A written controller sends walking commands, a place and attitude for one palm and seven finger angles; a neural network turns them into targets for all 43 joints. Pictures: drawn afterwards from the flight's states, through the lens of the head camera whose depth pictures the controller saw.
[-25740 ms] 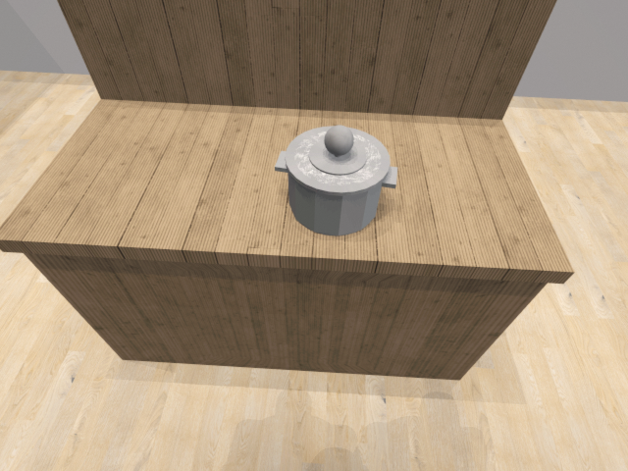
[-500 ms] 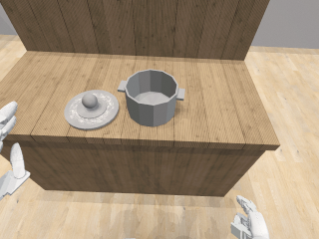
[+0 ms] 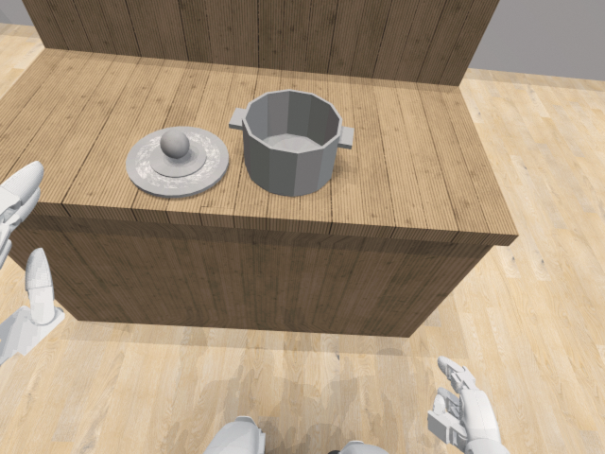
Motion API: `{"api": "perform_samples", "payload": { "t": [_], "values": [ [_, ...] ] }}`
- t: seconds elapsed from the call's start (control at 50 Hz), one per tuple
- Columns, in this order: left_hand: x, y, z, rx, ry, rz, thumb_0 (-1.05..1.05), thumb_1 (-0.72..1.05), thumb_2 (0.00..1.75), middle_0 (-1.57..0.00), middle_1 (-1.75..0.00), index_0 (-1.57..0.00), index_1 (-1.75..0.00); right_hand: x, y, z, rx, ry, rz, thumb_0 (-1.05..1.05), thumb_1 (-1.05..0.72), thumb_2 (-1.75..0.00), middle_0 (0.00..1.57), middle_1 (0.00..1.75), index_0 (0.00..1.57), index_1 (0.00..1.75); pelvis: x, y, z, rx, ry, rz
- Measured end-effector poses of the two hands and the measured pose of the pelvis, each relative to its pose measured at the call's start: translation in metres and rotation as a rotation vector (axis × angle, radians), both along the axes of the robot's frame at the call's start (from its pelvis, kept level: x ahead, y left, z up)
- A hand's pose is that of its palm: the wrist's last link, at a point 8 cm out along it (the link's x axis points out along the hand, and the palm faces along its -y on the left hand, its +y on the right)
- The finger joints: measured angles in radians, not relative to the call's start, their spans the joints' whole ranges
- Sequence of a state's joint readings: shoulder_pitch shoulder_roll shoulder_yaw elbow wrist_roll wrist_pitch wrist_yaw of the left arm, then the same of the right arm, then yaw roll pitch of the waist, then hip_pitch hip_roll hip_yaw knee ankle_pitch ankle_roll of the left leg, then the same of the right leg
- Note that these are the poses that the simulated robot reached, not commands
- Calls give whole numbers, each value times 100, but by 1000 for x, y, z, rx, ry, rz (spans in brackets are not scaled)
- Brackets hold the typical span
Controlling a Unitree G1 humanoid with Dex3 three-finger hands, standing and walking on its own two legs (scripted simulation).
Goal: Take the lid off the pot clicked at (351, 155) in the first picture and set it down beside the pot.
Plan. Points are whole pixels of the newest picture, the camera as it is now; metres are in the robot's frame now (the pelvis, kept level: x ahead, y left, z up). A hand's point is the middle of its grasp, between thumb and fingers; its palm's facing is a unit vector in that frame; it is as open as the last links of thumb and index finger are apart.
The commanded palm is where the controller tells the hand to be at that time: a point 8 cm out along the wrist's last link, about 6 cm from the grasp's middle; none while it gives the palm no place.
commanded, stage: step back with the hand held close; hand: left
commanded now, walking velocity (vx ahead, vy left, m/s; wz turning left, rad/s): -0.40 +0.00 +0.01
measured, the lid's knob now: (175, 144) +0.64 +0.28 -0.03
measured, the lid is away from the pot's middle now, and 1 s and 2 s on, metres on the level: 0.23 0.23 0.23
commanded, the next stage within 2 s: stop stepping back and stand still in 0.30 s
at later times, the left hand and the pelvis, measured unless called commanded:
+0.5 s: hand out of the picture +0.11 +0.24 +0.17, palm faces +0.34 -0.84 -0.42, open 7.4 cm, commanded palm +0.03 +0.27 +0.20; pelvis -0.10 +0.00 +0.00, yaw -1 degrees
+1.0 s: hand out of the picture +0.00 +0.22 +0.17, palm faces +0.26 -0.86 -0.45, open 7.4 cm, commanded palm -0.05 +0.28 +0.20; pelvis -0.19 +0.00 +0.01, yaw -1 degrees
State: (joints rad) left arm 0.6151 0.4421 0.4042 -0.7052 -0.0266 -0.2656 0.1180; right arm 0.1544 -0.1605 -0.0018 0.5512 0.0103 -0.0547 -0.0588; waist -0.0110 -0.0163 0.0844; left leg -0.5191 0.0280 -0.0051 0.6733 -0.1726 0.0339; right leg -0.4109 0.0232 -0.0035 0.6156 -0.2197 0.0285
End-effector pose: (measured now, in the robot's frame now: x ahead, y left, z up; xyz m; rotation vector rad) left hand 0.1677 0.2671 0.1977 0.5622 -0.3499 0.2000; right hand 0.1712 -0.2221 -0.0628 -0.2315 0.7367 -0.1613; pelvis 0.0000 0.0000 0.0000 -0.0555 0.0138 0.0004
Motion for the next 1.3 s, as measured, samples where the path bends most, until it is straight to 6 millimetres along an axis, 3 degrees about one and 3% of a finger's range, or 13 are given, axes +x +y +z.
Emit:
{"api": "perform_samples", "payload": {
  "t": [0.16, 0.28, 0.4, 0.48, 0.62, 0.7, 0.84, 0.92, 1.04, 1.16, 1.22, 1.26, 1.3],
  "values": [
    [-39, -5, 0, 24, -23, 40, 1, 88, 90, -22, -30, -22, -30, -29, -16, -3, -20, 2, 6, 1, -90, -90, 20, 30, 20, 30, -26, -12, -4, 15, -12, 30],
    [-62, -1, -1, -48, -71, 24, 1, 88, 90, -22, -30, -21, -30, -62, -26, 1, -64, 48, -29, 1, -90, -90, 20, 30, 20, 30, -45, -3, -4, 31, -17, 35],
    [-80, 14, 0, -39, -114, 38, 1, 88, 90, -22, -30, -21, -30, -94, -17, 5, -55, 2, -50, 1, -90, -90, 20, 30, 20, 30, -74, 1, -5, -7, -25, 26],
    [-87, 19, -15, -91, -18, 76, 1, 89, 90, -22, -30, -21, -30, -113, -8, 1, -1, -3, -27, 1, -90, -90, 20, 30, 20, 30, -97, -1, -3, -4, -6, -9],
    [-148, -22, 10, -43, 16, -50, 2, 89, 90, -21, -30, -21, -30, -162, -4, 1, 43, 10, -10, 1, -90, -90, 20, 30, 20, 30, -136, -9, 4, -9, -16, 7],
    [-172, -16, 24, -51, -47, -34, 1, 88, 90, -22, -30, -22, -30, -189, -10, 8, 22, 68, -53, 1, -90, -90, 20, 30, 20, 30, -141, -7, 14, 38, 3, -22],
    [-174, 31, -10, -103, 38, 141, 1, 88, 90, -22, -30, -21, -30, -206, -15, 9, -4, -2, -103, 1, -90, -90, 20, 30, 20, 30, -172, 8, 9, 46, -19, -23],
    [-186, 22, -17, -92, 121, 114, 1, 89, 90, -21, -30, -21, -30, -215, -10, 17, 6, -44, -87, 1, -90, -90, 20, 30, 20, 30, -184, 5, 13, 35, -25, -30],
    [-213, -6, -6, -80, 106, 29, 1, 89, 90, -22, -30, -21, -30, -222, -8, 16, 0, -28, -33, 1, -90, -90, 20, 30, 20, 30, -191, -1, 14, 15, -22, -16],
    [-212, 14, -6, -111, 30, 89, 1, 88, 90, -22, -30, -22, -30, -223, -7, 5, -32, 29, -37, 1, -90, -90, 20, 30, 20, 30, -186, 9, 10, 16, -30, -5],
    [-197, 30, -19, -120, 46, 131, 1, 88, 90, -22, -30, -21, -30, -221, -2, 2, -25, 23, -35, 1, -90, -90, 20, 30, 20, 30, -183, 16, 8, 25, -31, 0],
    [-175, 41, -61, -168, 215, 169, 0, 89, 90, -21, -30, -21, -30, -222, 0, -9, 2, 65, 1, 1, -90, -90, 20, 30, 20, 30, -183, 21, 8, 22, -9, 24],
    [-160, 44, -122, -257, 463, 218, 0, 89, 90, -21, -30, -20, -30, -227, 3, -20, 21, 123, 17, 1, -90, -90, 20, 30, 20, 30, -183, 22, 8, 28, 5, 41]
  ]
}}
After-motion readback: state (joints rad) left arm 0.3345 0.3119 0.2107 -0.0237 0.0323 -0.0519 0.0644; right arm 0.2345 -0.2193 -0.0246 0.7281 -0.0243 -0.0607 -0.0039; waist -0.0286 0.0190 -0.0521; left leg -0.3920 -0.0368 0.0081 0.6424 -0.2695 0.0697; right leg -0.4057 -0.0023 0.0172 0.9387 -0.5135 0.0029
